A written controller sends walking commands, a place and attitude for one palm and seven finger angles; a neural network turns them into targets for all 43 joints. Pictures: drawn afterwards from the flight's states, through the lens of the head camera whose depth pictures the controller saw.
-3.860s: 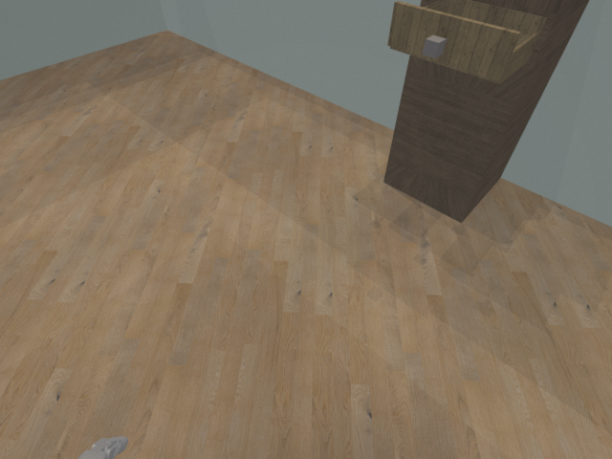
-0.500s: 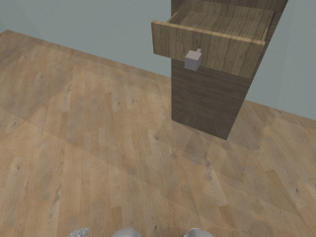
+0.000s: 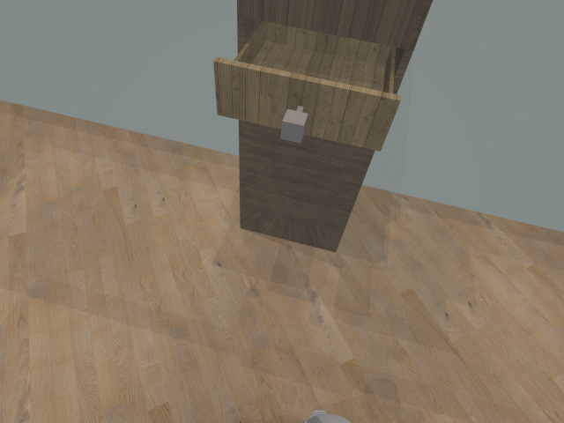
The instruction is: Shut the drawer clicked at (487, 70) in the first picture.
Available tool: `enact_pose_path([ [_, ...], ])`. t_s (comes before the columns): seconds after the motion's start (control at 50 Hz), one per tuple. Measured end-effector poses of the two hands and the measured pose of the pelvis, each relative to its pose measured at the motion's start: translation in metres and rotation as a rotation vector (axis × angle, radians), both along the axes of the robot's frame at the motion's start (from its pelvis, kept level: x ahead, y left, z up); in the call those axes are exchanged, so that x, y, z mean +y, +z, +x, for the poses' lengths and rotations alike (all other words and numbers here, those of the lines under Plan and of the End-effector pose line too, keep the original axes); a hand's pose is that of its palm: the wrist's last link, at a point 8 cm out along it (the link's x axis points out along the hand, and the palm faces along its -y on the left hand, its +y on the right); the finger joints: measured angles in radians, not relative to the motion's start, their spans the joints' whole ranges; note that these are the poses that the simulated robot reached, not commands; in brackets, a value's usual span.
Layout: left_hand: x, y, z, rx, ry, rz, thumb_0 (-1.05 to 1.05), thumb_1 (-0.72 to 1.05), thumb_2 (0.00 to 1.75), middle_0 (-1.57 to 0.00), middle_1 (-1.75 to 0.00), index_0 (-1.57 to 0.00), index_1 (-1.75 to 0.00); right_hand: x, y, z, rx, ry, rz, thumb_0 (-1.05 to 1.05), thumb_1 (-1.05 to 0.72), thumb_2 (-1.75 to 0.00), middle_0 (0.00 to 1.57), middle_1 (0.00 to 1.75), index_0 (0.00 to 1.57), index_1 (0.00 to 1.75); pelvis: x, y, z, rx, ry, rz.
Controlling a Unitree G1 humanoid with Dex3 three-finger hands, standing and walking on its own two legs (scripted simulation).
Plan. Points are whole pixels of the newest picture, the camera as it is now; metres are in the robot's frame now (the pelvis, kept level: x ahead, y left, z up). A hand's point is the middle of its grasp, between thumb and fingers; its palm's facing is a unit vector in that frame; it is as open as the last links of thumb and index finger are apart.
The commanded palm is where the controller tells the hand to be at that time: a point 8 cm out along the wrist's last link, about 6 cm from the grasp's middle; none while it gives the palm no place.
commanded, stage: turn to face it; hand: left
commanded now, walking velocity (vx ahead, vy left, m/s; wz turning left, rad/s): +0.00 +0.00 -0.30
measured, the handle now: (296, 120) +0.67 +0.03 +0.05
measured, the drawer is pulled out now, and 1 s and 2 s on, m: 0.23 0.23 0.23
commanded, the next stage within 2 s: take the last steps up to it in 0.12 s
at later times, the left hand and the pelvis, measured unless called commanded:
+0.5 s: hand out of the picture +0.11 +0.13 -0.15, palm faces -0.12 -0.97 -0.23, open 7.3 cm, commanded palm none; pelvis +0.00 -0.04 +0.00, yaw -9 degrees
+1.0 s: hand out of the picture +0.12 +0.15 -0.19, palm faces -0.12 -0.98 -0.13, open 7.4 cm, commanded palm none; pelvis +0.15 -0.02 -0.01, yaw -12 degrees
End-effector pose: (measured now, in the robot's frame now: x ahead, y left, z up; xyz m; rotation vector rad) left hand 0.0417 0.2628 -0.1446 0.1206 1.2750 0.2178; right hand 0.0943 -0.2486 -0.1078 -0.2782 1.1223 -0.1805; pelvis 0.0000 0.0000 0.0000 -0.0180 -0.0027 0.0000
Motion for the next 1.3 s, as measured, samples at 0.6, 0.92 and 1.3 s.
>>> enact_pose_path([
  [0.6,-0.087,0.018,0.039,0.002,-0.223,0.020,0.00,0.94,0.90,-0.20,-0.30,-0.20,-0.30,-0.040,-0.035,-0.123,0.216,-0.303,0.150,0.01,-0.91,-0.90,0.20,0.30,0.20,0.30,-0.052,0.005,0.022,-0.022,-0.165,0.019],
  [0.92,-0.069,-0.020,0.013,0.379,-0.123,-0.087,0.01,0.91,0.90,-0.20,-0.30,-0.20,-0.30,-0.018,-0.031,0.083,-0.025,-0.180,0.081,0.00,-0.91,-0.90,0.20,0.30,0.20,0.30,-0.025,-0.019,0.129,-0.038,-0.202,-0.003],
  [1.3,-0.110,0.012,0.302,-0.047,-0.301,-0.026,0.01,0.92,0.90,-0.19,-0.30,-0.20,-0.30,-0.001,-0.028,0.039,0.273,-0.393,0.192,0.00,-0.92,-0.90,0.20,0.30,0.20,0.30,-0.059,0.006,0.228,-0.025,-0.221,0.035],
])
